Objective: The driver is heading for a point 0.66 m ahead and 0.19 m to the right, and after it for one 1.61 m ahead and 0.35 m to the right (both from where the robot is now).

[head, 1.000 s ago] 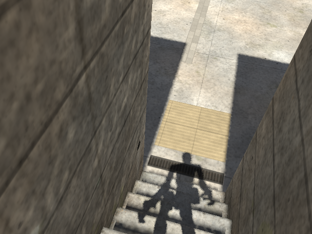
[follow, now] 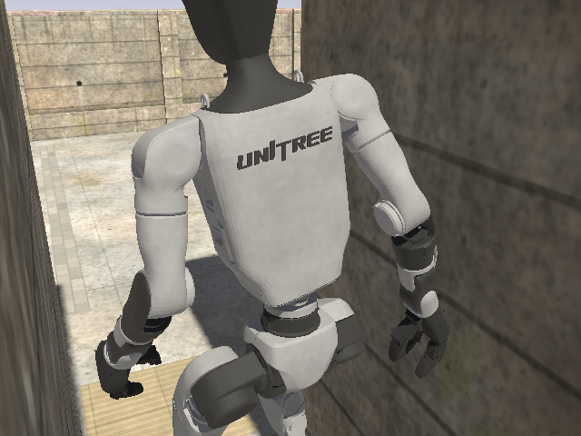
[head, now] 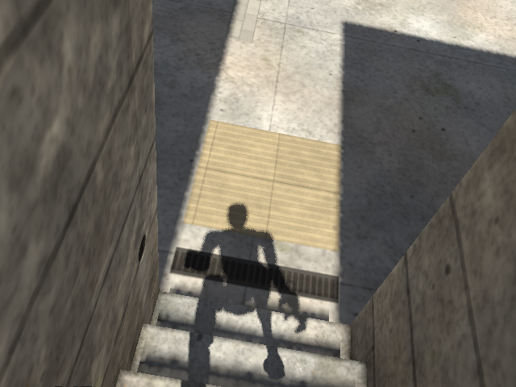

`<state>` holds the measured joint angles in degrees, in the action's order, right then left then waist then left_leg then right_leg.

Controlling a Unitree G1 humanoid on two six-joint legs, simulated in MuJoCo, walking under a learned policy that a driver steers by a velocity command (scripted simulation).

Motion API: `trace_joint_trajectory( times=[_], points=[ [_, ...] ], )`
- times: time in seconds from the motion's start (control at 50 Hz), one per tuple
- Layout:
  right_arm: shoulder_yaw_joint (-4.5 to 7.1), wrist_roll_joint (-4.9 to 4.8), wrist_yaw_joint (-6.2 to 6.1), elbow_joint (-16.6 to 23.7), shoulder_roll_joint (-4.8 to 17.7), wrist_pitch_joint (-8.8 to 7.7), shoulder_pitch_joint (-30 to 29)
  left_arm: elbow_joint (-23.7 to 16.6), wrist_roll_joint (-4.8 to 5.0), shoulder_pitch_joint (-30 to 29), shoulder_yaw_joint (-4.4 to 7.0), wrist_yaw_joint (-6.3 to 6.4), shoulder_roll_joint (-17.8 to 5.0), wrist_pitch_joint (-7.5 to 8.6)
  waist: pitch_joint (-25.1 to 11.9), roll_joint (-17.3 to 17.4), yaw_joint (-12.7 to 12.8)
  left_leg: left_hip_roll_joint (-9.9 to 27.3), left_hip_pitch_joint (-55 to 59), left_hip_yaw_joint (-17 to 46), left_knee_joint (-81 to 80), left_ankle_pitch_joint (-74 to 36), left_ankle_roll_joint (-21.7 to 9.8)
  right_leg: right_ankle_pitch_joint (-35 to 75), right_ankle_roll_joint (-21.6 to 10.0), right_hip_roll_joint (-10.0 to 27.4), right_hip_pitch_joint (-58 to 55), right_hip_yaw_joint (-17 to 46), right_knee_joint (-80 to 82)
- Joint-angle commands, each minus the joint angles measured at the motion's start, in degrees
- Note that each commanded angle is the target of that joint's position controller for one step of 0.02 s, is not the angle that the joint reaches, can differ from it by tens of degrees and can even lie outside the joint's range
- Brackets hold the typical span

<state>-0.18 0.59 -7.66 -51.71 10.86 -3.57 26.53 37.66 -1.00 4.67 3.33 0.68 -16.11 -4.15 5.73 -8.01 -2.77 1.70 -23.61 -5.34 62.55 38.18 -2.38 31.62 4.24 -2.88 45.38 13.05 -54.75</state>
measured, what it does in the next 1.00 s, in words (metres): goes down, turning right: right foot 0.21 m lower, then left foot 0.20 m lower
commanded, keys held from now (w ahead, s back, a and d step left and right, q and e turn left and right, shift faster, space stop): e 0.60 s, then no key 0.40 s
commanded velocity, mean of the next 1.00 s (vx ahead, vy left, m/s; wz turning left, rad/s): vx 0.05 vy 0.00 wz -0.44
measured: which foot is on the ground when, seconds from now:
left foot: down 0.00-0.18, up 0.20-0.74, down 0.76-1.00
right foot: up 0.00-0.16, down 0.18-0.76, up 0.78-1.00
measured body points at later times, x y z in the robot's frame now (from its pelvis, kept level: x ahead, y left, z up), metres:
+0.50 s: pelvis +0.21 -0.08 -0.16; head +0.25 -0.12 +0.28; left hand +0.34 +0.18 -0.27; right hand +0.33 -0.36 -0.26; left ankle +0.37 +0.09 -0.76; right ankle +0.14 -0.11 -0.87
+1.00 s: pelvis +0.34 -0.10 -0.34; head +0.36 -0.12 +0.10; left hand +0.59 -0.01 -0.45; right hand +0.21 -0.32 -0.49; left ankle +0.37 -0.01 -1.07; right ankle +0.26 -0.26 -0.75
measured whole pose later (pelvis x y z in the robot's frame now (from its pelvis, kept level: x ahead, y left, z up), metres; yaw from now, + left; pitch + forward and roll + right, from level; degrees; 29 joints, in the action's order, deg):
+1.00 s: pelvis +0.34 -0.10 -0.34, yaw -25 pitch +1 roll +0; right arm -0.9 0.5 -3.4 -45.9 12.7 3.3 26.3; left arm 38.1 3.2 6.3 -1.8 4.9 -6.3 -5.3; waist 2.4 0.5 -3.8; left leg -5.5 -15.6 4.2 34.3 18.7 -5.5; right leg -25.2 9.0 -4.4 55.6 11.8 -124.5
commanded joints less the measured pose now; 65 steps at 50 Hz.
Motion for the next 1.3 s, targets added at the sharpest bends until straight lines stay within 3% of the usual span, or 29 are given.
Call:
trace_joint_trajectory(
  times=[0.02, 0.12, 0.14, 0.16, 0.18, 0.2, 0.22, 0.28, 0.32, 0.38, 0.46, 0.52, 0.62, 0.66, 0.7, 0.74, 0.78, 0.8, 0.84, 0.86, 0.9, 0.96, 1.08, 1.14, 1.16, 1.18, 1.2, 1.26, 1.3],
  points=[
    [2.61, -0.67, -0.3, 5.92, 9.99, 0.49, -0.72, -3.95, 0.23, -0.99, -0.79, -2.44, 1.39, 0.83, -1.38, 12.67, 1.46, 7.95, -13.31, 6.25, -11.51, -16.01, -3.0, 11.75, 0.42, -1.77, -18.87, -9.31, 9.12],
    [4.48, -0.93, -0.12, 8.92, 10.59, 2.99, 1.85, -5.78, -0.71, -5.04, 1.39, -2.78, -3.6, 0.92, -0.05, 18.92, -4.06, 15.99, 3.66, 13.27, 7.88, -32.14, -3.62, -12.26, -2.32, -0.46, -0.93, -11.2, 9.01],
    [4.51, -0.46, 0.14, 10.52, 10.18, 4.12, -4.13, -4.42, 1.14, 0.55, 1.71, -2.43, -3.59, 1.43, -0.71, 19.32, -0.05, 11.88, -0.3, 6.01, 10.86, -39.27, -2.57, -19.23, -5.1, -0.06, -13.49, -13.23, 26.95],
    [4.82, -0.56, 0.76, 10.11, 10.75, 3.31, -6.9, 0.45, 0.73, 16.24, 3.59, -2.3, -4.85, 2.42, -6.81, 19.59, 7.29, 10.28, -11.38, 3.45, 22.92, -52.15, -1.45, -13.26, -9.31, -2.01, -40.69, -15.77, 31.68],
    [5.42, 0.27, 0.89, 9.24, 11.0, 1.5, -11.34, 5.75, 0.51, 34.04, 4.74, -1.89, -7.33, 2.63, -6.27, 5.99, 18.39, 0.58, -31.24, -2.8, 57.15, -16.83, 3.67, 2.42, -16.06, 2.2, -62.62, -9.68, 34.58],
    [2.88, 2.42, 2.1, 12.91, 4.21, 0.02, -2.3, 3.11, -1.07, 24.73, 3.49, -2.47, -13.98, 3.13, -13.53, -7.44, 6.2, -0.47, -46.09, 4.86, 72.8, 7.23, 7.51, 38.76, -20.03, 12.59, -69.27, 4.1, 16.74],
    [2.93, 1.6, 2.82, 14.53, 6.82, -0.57, -0.66, 1.36, 0.2, 18.84, 3.74, -1.97, -13.84, 2.21, -20.57, -6.74, 3.51, 1.95, -47.57, 9.92, 68.96, -0.79, 9.29, 42.69, -22.33, 16.18, -70.15, 10.67, 15.97],
    [3.8, -0.89, 1.3, 15.76, 10.33, 1.42, -5.18, -0.76, 0.67, 11.3, 2.23, -0.95, -11.23, 1.61, -21.91, 10.71, -0.61, 3.62, -42.67, 14.13, 54.56, -14.6, 10.34, 12.92, -25.81, 18.32, -49.65, 12.6, 18.16],
    [4.18, -1.48, 1.28, 17.14, 9.11, 2.53, -14.11, -0.8, 2.23, 11.83, 0.72, 0.88, -8.64, 2.15, -18.58, 17.2, 0.14, 2.38, -42.67, 14.22, 49.82, -20.63, 10.6, 13.11, -22.55, 16.53, -44.9, 18.07, 15.85],
    [2.65, 1.72, 1.85, 20.92, 4.02, 3.18, -19.12, 0.78, 3.26, 13.76, 0.21, 3.88, -7.4, 1.79, -14.56, 10.97, -0.85, 1.77, -38.2, 13.64, 26.51, -32.74, 8.86, 12.2, -14.82, 9.61, -40.99, 14.75, 12.68],
    [4.98, 0.68, 5.06, 20.39, 9.41, 0.97, -20.79, 4.39, 2.61, 20.8, 0.58, 5.62, -8.07, 2.06, -13.26, 4.61, 0.88, -0.45, -34.08, 15.11, 10.93, -44.65, 8.0, 4.91, -12.01, 6.46, -44.4, 14.47, 11.44],
    [3.75, 1.79, 7.49, 22.32, 5.65, 2.24, -28.39, 4.14, 3.92, 20.92, -1.26, 8.55, -3.33, 0.34, -8.59, 4.25, 2.12, -5.1, -26.32, 11.7, -8.48, -61.04, 7.29, -14.64, -8.29, -0.99, -35.03, 9.66, 6.7],
    [3.81, 4.24, 9.16, 22.1, 4.49, 1.99, -25.5, 0.76, 2.41, 14.71, -1.39, 7.91, -3.05, -0.4, -5.59, -1.35, 1.09, -8.82, -3.69, 11.06, -21.97, -61.31, 4.59, -18.35, -9.98, -5.68, -21.93, 13.12, 1.39],
    [3.82, 3.67, 9.97, 20.74, 5.8, 0.01, -23.69, -0.7, 3.21, 14.04, -1.97, 7.81, -0.05, -0.68, -3.46, 5.27, 3.06, -4.95, -7.51, 12.73, -36.89, -63.75, 3.3, -23.84, -9.93, -5.02, -27.87, 12.21, -4.15],
    [4.77, 2.56, 10.39, 17.98, 4.87, -1.84, -18.7, 0.92, 2.99, 14.13, -2.34, 7.22, 1.04, -0.91, -3.2, 3.69, 3.35, -1.66, 0.63, 13.39, -45.27, -65.48, 2.6, -22.21, -11.65, -4.78, -26.0, 13.89, -11.48],
    [5.72, 2.46, 10.0, 11.34, 4.86, -1.58, -0.5, -1.12, 1.91, 6.35, -3.62, 5.5, 3.43, -0.88, -5.01, 6.4, -3.56, 5.09, 26.29, 12.64, -53.03, -76.58, -0.52, -27.41, -8.75, -5.45, -7.46, 8.67, -28.75],
    [4.39, -0.05, 9.37, 8.62, 5.5, 1.5, 9.83, -0.22, 1.55, 13.33, -3.78, 3.14, 5.8, 0.72, -19.84, 26.09, -6.34, 20.35, 64.81, 26.11, -23.74, -116.46, -19.2, -96.56, -0.3, -15.47, 23.07, 1.97, -77.54],
    [3.64, -0.33, 9.12, 9.12, 8.16, 1.87, 5.1, -0.83, 2.49, 20.18, -3.37, 2.58, 2.88, 2.46, -24.77, 24.25, -1.54, 23.58, 62.62, 27.3, -19.44, -117.31, -24.17, -94.51, 1.43, -9.66, 26.47, 4.94, -88.87],
    [4.0, 1.88, 7.16, 10.67, 12.2, 3.15, -3.4, -2.66, 4.68, 12.01, -3.09, 3.15, 1.29, 3.0, -18.58, 11.58, 1.8, 22.12, 38.68, 28.12, -30.17, -93.81, -25.77, -76.86, 2.21, -3.02, 20.89, 2.23, -79.62],
    [3.5, 1.8, 6.98, 12.43, 11.81, 4.71, -5.61, -1.46, 3.91, 4.4, -2.54, 4.21, 1.11, 1.07, -13.74, 0.43, -0.11, 16.22, 25.24, 24.47, -36.3, -87.25, -21.65, -70.71, 2.12, -5.96, 16.17, -3.61, -83.4],
    [2.05, 2.05, 6.03, 12.75, 12.89, 5.51, -10.22, -2.59, 4.19, 7.78, -3.46, 4.59, 4.04, -0.26, -9.31, 5.79, 6.55, 15.25, 8.89, 28.63, -35.21, -85.68, -23.49, -64.12, 4.74, -2.13, 8.17, -1.78, -77.5],
    [0.58, -0.82, 3.47, 11.99, 8.77, 6.05, -3.82, -3.43, 4.39, 1.78, -3.16, 4.61, 3.28, -0.74, -7.28, 10.28, 1.7, 7.9, 11.11, 24.23, -31.2, -71.56, -17.68, -53.41, 5.43, -2.26, 12.93, -3.62, -72.0],
    [0.97, -1.0, 2.28, 8.56, 7.9, 5.06, 4.89, -3.72, 3.6, -0.57, -5.2, 2.91, 8.42, -0.13, -10.24, 14.56, -0.56, 8.69, 20.1, 28.14, -28.96, -56.14, -17.69, -53.16, 4.18, 4.47, 12.62, -1.51, -52.23],
    [1.53, -3.22, 2.27, 7.71, 4.77, 6.7, 0.0, -2.22, 2.06, 3.39, -6.65, 0.99, 9.06, 1.8, -7.23, 19.29, 3.27, 2.54, 4.64, 21.83, -31.58, -31.71, -12.34, -54.71, 1.21, 8.37, -7.77, -9.8, -21.96],
    [1.39, -3.2, 2.85, 9.07, 3.23, 7.24, 0.06, -0.8, 1.65, 4.48, -6.0, 0.37, 6.16, 2.36, -3.11, 10.26, 4.0, -2.35, -3.63, 15.17, -30.71, -19.55, -6.15, -55.49, -1.46, 6.02, -13.22, -6.48, -5.6],
    [1.64, -2.99, 3.47, 10.33, 2.48, 7.19, 0.57, 1.75, 0.39, 3.64, -4.61, 0.36, 0.63, 2.54, 3.22, -8.33, 1.23, -9.29, -3.63, 6.25, -21.51, -11.09, -1.56, -64.83, -6.34, 8.38, -4.55, 5.66, 12.75],
    [3.03, -2.24, 4.16, 11.64, 3.92, 6.03, 1.52, 3.03, -0.92, 3.45, -5.22, 0.53, 2.04, 2.84, 5.21, -10.62, -1.13, -7.47, 1.88, 7.87, -19.61, -14.49, -1.65, -64.55, -10.13, 9.76, 3.23, 16.64, 15.44],
    [2.81, -2.31, 4.77, 4.32, -2.35, 3.96, 14.11, 1.61, 1.33, -5.84, -5.39, 2.02, 7.2, 4.87, 4.35, -2.96, -7.02, -2.75, 14.78, 12.57, -21.21, -34.89, -4.78, -50.84, -7.45, 6.05, 15.58, 5.38, -9.83],
    [3.92, -2.22, 4.78, -0.15, 0.77, 2.71, 23.0, 0.36, 3.8, -3.96, -4.83, 2.98, 7.84, 5.46, -0.03, 13.06, -6.1, 3.64, 22.44, 23.45, -26.73, -48.95, -12.17, -60.16, -2.48, 1.99, 19.07, -9.16, -38.16]
  ],
)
